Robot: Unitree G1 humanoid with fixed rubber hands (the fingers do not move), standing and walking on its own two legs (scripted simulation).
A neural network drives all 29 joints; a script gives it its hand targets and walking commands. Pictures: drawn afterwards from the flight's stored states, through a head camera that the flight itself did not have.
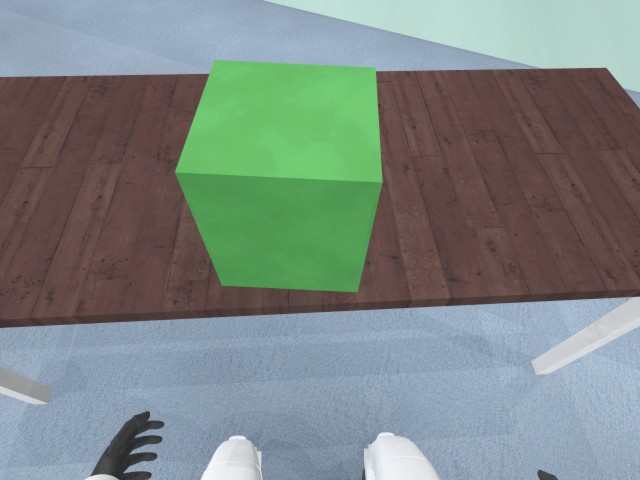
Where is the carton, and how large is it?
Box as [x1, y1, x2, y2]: [175, 60, 382, 291]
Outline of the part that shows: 214,60 175,173 222,285 357,291 382,182 375,68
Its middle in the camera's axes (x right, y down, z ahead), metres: -0.04 -0.07 +0.55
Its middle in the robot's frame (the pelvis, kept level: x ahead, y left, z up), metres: +0.48 +0.04 +0.05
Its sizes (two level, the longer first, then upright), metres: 0.210 0.200 0.250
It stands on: a table, 0.66 m high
